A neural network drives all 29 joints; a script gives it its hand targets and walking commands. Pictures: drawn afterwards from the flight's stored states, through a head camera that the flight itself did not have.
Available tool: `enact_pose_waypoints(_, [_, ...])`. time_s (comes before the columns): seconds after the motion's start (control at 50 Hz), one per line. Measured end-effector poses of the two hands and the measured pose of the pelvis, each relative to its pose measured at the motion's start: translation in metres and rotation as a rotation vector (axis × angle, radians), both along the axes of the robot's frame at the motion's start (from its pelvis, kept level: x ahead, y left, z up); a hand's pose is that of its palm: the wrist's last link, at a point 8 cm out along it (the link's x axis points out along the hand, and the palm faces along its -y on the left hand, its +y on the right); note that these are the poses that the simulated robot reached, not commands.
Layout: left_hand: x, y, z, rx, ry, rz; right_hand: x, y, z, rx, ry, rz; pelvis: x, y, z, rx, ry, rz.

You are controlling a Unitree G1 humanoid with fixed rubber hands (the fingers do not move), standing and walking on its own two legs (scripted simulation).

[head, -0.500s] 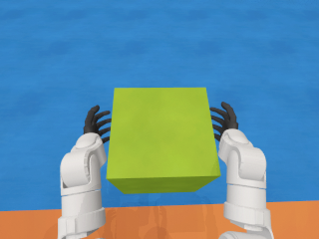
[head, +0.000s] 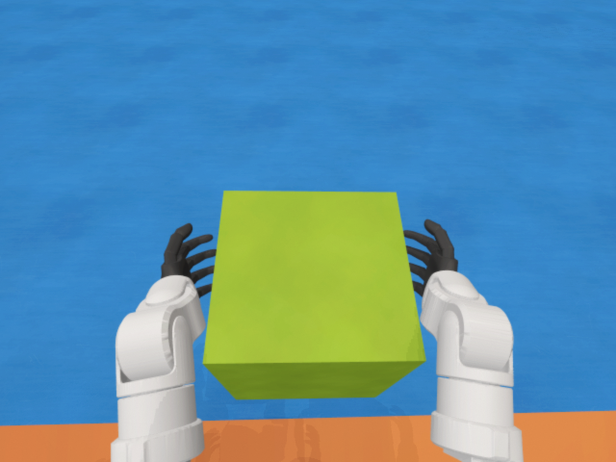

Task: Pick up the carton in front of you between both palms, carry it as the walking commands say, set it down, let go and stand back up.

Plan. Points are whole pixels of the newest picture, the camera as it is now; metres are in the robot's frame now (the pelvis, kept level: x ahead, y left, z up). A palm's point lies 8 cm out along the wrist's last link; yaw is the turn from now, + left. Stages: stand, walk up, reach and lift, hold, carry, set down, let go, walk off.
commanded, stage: carry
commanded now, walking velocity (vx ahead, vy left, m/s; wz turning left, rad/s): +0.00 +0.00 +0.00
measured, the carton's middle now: (308, 305) +0.33 +0.00 +0.03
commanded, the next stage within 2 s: none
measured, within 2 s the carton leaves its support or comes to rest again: neither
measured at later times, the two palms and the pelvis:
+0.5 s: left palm (167, 313) +0.28 +0.16 +0.11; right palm (447, 303) +0.28 -0.15 +0.11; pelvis -0.04 +0.00 +0.00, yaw +0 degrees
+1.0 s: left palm (156, 325) +0.26 +0.17 +0.11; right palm (442, 315) +0.27 -0.14 +0.11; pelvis -0.05 +0.01 +0.00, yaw +0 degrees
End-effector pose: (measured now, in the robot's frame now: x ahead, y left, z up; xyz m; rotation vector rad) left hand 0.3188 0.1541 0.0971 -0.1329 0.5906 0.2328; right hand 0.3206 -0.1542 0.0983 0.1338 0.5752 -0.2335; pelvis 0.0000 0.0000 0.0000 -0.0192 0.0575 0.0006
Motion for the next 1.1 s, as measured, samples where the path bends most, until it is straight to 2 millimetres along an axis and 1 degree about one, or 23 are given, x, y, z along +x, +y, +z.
enact_pose_waypoints(0.2, [-0.021,0.001,0.005,0.003,0.002,0.008,-0.019,0.001,0.004,-0.001,0.004,0.005,-0.017,-0.001,0.001,0.006,-0.024,0.004])
enact_pose_waypoints(0.34, [-0.032,0.001,0.011,0.007,0.004,0.008,-0.029,0.001,0.01,-0.005,0.006,0.005,-0.028,0.0,0.003,0.01,-0.031,0.004])
enact_pose_waypoints(0.5, [-0.042,0.003,0.012,0.005,0.01,0.01,-0.038,0.003,0.012,-0.004,0.014,0.006,-0.038,0.001,0.004,0.014,-0.033,0.005])
enact_pose_waypoints(0.76, [-0.051,0.008,0.011,0.001,0.011,0.011,-0.048,0.007,0.011,-0.001,0.016,0.006,-0.048,0.005,0.003,0.015,-0.034,0.006])
enact_pose_waypoints(1.1, [-0.057,0.014,0.011,0.001,0.01,0.012,-0.053,0.014,0.011,-0.001,0.016,0.008,-0.054,0.011,0.003,0.014,-0.036,0.008])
